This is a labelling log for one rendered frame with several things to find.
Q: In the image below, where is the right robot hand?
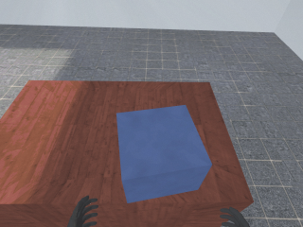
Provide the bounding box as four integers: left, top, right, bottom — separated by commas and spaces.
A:
220, 206, 250, 227

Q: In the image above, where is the pedestal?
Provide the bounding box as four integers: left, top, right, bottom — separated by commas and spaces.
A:
0, 80, 254, 227

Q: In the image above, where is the carton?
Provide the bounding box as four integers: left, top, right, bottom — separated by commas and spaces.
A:
116, 105, 212, 203

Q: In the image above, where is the left robot hand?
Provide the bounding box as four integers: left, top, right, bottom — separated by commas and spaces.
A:
67, 195, 98, 227

